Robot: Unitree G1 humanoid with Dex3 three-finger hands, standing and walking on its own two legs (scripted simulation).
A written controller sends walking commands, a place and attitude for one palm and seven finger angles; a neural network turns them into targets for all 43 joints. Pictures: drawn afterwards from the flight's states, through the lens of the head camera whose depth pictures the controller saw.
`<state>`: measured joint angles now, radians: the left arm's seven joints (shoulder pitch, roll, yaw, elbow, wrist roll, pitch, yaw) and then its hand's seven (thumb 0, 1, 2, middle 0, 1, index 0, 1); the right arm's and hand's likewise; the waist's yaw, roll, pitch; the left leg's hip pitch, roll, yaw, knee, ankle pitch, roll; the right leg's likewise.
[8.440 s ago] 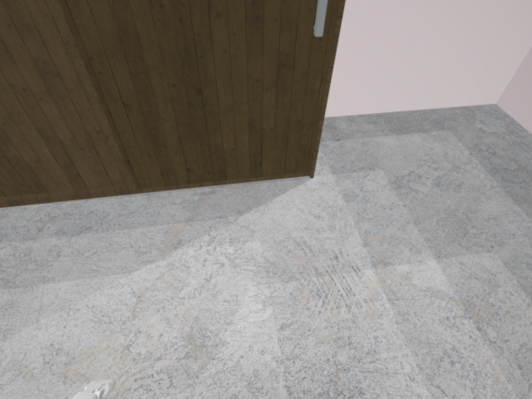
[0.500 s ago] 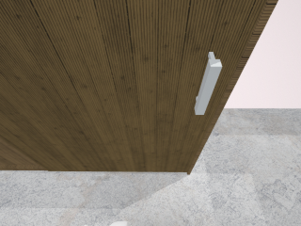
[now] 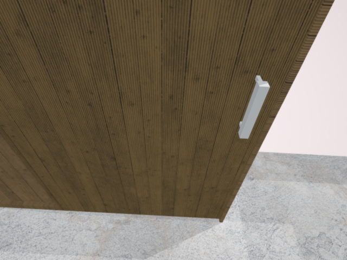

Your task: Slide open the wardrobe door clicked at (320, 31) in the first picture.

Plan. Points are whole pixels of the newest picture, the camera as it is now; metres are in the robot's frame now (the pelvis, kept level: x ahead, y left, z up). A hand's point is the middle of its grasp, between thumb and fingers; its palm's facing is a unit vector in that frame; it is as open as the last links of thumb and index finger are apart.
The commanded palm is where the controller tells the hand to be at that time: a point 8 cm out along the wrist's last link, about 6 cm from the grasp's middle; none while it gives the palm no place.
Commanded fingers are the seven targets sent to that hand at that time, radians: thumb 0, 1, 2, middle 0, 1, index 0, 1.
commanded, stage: come to a stop and stand still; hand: right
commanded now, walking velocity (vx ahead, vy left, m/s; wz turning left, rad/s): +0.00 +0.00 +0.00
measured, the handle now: (250, 108) +0.51 -0.18 +0.11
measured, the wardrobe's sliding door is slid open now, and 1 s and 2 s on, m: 0.00 0.00 0.00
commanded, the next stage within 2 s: look again from close up in 1.78 s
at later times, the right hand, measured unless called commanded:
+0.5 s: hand out of the picture -0.05 -0.20 -0.17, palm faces +0.05 +0.98 -0.17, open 7.4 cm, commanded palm none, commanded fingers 0.00 -0.90 -0.90 0.20 0.30 0.20 0.30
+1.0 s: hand out of the picture -0.10 -0.24 -0.18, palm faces +0.11 +0.99 -0.13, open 7.4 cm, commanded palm none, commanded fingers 0.00 -0.90 -0.90 0.20 0.30 0.20 0.30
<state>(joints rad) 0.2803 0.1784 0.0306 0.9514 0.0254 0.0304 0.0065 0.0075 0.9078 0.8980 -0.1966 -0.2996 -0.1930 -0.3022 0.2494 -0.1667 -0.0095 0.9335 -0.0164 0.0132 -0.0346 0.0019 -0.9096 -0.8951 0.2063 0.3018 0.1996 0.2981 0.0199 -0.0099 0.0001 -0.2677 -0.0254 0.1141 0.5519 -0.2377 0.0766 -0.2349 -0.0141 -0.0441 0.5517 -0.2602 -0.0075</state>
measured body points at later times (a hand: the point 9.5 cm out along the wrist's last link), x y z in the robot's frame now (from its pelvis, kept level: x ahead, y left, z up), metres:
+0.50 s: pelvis -0.04 -0.04 +0.01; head -0.05 -0.04 +0.46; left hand -0.09 +0.17 -0.15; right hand -0.05 -0.26 -0.15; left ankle +0.04 +0.07 -0.73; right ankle +0.02 -0.12 -0.73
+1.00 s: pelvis -0.08 -0.08 +0.00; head -0.10 -0.09 +0.45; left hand -0.05 +0.16 -0.15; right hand -0.10 -0.29 -0.17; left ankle +0.00 +0.06 -0.71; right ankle +0.02 -0.12 -0.73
